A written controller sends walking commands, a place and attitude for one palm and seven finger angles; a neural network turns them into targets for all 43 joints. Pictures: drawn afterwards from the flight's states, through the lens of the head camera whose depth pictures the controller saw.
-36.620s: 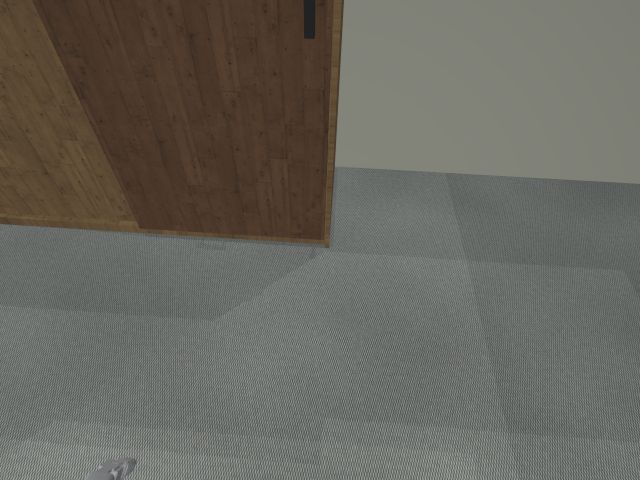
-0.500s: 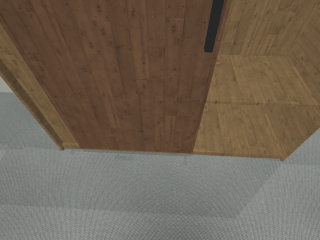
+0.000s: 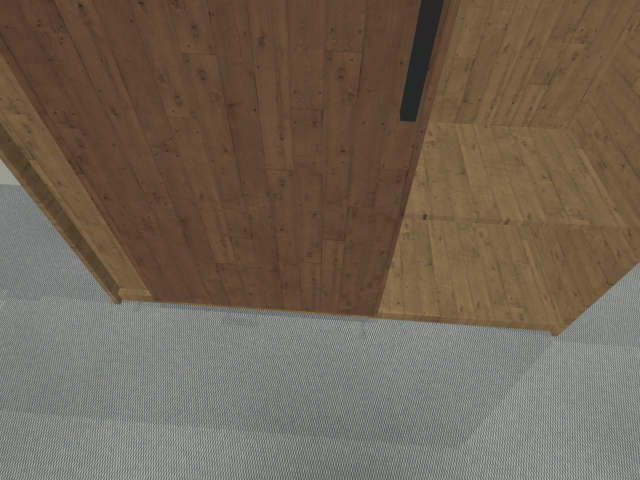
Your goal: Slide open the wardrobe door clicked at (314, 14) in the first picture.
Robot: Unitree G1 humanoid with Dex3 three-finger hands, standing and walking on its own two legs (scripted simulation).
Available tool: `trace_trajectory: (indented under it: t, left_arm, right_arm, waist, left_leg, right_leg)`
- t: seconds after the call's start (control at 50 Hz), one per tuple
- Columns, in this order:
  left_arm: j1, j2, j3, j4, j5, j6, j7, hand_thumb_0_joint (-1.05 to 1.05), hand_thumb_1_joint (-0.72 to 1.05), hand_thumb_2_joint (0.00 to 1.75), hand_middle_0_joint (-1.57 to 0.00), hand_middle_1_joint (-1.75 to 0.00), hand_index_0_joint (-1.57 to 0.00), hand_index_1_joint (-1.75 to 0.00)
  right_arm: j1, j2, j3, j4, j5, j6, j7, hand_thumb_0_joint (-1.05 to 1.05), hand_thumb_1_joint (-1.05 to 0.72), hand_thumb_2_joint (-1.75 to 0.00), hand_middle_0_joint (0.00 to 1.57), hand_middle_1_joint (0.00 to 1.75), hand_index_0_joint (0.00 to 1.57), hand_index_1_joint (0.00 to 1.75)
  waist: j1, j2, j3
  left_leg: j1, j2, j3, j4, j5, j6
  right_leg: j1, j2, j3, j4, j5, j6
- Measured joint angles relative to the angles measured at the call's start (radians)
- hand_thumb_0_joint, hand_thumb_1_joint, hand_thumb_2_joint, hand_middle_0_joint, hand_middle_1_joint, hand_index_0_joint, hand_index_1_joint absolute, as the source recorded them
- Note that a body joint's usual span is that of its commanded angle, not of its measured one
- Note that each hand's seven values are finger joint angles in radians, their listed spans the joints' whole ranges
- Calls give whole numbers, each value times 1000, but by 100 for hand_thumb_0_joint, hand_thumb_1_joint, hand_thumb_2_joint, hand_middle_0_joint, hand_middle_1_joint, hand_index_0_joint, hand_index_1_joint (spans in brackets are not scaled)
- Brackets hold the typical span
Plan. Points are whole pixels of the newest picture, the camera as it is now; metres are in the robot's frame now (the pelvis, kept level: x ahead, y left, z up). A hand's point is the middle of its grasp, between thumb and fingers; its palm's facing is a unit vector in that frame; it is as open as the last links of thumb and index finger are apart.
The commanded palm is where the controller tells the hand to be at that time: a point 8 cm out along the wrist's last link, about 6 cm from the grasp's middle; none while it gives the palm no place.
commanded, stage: let the arm hang, fingers relaxed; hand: right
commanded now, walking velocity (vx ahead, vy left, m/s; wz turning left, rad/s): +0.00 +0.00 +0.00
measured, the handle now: (421, 36) +0.69 -0.10 +0.22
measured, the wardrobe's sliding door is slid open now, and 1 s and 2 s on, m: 0.62 0.62 0.62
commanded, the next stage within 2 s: look to check the result in 0.28 s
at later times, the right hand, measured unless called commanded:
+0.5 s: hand out of the picture +0.01 -0.19 -0.18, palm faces -0.01 +0.98 -0.20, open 7.4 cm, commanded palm none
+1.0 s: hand out of the picture +0.00 -0.19 -0.18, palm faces -0.01 +0.98 -0.19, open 7.4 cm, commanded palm none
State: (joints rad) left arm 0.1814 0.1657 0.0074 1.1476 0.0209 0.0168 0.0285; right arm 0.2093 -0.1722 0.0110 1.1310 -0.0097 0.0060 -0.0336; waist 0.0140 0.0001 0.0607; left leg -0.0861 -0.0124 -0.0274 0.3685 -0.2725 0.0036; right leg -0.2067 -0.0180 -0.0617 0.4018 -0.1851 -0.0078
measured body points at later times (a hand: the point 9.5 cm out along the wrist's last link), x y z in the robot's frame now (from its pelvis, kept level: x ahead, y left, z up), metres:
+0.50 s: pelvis +0.00 -0.01 +0.00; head +0.03 -0.01 +0.45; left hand +0.02 +0.22 -0.16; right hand +0.01 -0.24 -0.16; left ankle -0.05 +0.12 -0.74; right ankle +0.02 -0.11 -0.74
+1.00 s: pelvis +0.00 -0.01 +0.00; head +0.02 -0.02 +0.45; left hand +0.01 +0.22 -0.16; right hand +0.01 -0.24 -0.16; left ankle -0.05 +0.12 -0.74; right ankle +0.02 -0.11 -0.74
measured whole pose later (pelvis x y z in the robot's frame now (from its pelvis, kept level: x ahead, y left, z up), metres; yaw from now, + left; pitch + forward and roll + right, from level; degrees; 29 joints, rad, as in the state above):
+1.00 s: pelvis +0.00 -0.01 +0.00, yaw +0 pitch -1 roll +0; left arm 0.19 0.16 0.01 1.16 0.02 0.01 0.03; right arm 0.24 -0.17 0.01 1.15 -0.01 0.00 -0.04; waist 0.01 0.01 0.06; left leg -0.08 0.01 -0.04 0.36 -0.27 -0.02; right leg -0.20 0.00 -0.07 0.39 -0.18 -0.03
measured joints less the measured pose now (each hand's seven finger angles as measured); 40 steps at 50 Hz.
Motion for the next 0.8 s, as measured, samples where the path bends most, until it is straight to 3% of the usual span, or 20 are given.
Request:
trace_trajectory:
  t: [0.8]
  left_arm:
    - [10, -10, 4, 15, -4, -9, 0, 0, 91, 90, -20, -30, -20, -30]
  right_arm:
    - [34, 7, -1, 17, -2, -6, -4, 0, -91, -89, 20, 30, 20, 30]
  waist:
    - [-1, 17, 2]
  left_leg:
    - [8, 19, -8, -9, 4, -18]
  right_leg:
    - [9, 17, -10, -10, 2, -18]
